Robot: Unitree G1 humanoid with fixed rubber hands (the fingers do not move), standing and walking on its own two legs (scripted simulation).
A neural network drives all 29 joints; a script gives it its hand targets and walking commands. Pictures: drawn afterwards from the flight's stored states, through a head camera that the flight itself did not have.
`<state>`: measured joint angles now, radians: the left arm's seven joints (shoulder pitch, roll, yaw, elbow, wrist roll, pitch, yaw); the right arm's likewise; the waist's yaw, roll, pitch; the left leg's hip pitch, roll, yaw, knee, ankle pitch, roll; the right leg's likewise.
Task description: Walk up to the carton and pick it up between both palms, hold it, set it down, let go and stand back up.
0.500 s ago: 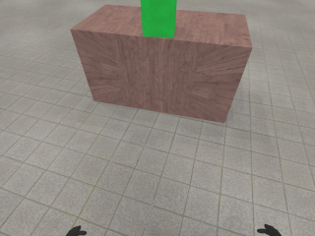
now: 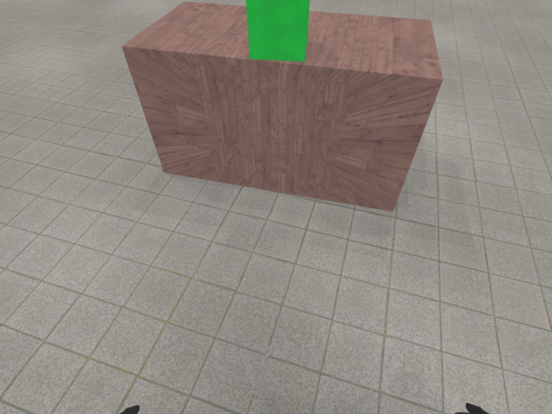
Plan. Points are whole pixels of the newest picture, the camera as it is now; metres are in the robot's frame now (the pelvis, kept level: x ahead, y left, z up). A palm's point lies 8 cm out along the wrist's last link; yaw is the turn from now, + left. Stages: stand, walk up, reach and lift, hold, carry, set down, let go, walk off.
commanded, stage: walk up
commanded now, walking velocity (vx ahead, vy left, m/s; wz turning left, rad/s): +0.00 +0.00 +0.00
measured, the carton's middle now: (279, 15) +1.42 +0.05 +0.05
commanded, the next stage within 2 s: none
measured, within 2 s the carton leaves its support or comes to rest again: neither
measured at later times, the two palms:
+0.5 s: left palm out of the picture +0.13 +0.27 -0.09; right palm out of the picture +0.13 -0.37 -0.10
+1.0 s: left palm (115, 332) +0.29 +0.32 -0.11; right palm (473, 320) +0.31 -0.31 -0.09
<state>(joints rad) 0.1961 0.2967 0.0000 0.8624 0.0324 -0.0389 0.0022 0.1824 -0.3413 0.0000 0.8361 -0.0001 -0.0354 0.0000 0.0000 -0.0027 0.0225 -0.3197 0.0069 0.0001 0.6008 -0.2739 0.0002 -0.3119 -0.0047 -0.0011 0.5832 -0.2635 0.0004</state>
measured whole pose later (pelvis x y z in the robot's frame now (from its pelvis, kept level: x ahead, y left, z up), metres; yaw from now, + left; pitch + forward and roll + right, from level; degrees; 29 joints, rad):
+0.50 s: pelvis +0.04 -0.05 +0.00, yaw -3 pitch -2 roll +0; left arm 0.25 0.43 0.00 0.89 0.03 -0.09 -0.03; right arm 0.19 -0.43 -0.02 0.86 0.00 -0.04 0.05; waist 0.00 0.03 0.02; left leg -0.29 0.07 0.00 0.76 -0.39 0.04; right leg -0.29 -0.01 -0.04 0.60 -0.23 -0.01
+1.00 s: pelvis +0.22 +0.01 -0.01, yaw -4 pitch -2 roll -1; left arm 0.34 0.43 0.00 0.88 0.02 -0.09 -0.02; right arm 0.18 -0.43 -0.02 0.85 0.00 -0.05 0.08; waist 0.00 -0.01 0.05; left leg -0.43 0.00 0.02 0.61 -0.13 0.03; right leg -0.14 -0.04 0.05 0.86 -0.47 0.00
